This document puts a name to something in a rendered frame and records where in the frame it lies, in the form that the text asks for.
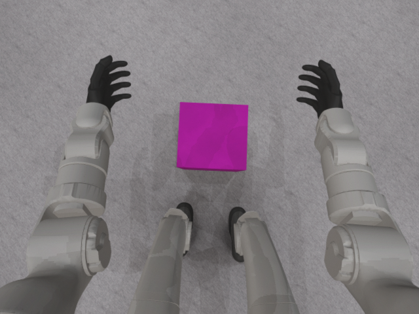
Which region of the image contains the robot left upper arm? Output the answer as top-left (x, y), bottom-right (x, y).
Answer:
top-left (0, 215), bottom-right (111, 314)

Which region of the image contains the robot right hand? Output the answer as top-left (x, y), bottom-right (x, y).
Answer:
top-left (297, 60), bottom-right (343, 118)

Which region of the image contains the carton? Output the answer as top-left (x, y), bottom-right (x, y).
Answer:
top-left (177, 102), bottom-right (248, 172)

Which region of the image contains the robot foot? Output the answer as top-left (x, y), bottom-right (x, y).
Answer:
top-left (176, 202), bottom-right (193, 256)
top-left (228, 207), bottom-right (246, 262)

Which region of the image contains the robot right forearm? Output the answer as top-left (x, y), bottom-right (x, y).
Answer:
top-left (314, 108), bottom-right (414, 276)

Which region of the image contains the robot left forearm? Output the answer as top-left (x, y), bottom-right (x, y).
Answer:
top-left (26, 102), bottom-right (114, 271)

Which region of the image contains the robot right foot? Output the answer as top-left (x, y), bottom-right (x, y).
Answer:
top-left (228, 207), bottom-right (246, 262)

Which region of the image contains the robot right upper arm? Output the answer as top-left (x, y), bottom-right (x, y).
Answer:
top-left (324, 224), bottom-right (419, 314)

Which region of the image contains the robot left foot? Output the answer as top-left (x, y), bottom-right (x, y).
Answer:
top-left (176, 202), bottom-right (193, 256)

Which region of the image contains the robot left hand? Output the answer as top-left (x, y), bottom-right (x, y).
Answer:
top-left (86, 55), bottom-right (131, 112)

